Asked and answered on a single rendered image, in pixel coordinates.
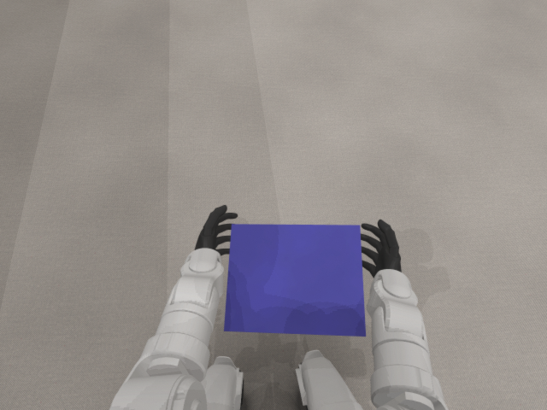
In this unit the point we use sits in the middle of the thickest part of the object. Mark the right robot forearm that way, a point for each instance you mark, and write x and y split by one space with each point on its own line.
402 367

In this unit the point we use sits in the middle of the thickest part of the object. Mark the left robot forearm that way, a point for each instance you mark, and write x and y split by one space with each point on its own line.
180 345

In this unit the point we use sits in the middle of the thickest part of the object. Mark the left robot hand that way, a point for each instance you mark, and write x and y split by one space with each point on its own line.
208 235

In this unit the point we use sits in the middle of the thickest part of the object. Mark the right robot thigh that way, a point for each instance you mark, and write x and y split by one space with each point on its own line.
322 388

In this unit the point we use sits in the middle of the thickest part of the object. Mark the robot left upper arm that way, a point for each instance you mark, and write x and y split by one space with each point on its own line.
166 392

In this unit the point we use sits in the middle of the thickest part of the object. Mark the right robot hand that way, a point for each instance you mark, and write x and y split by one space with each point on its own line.
387 248

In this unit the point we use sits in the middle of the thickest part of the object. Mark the carton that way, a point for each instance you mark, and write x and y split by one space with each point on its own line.
295 279

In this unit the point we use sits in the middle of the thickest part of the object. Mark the left robot shin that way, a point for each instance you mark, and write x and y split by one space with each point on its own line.
223 360

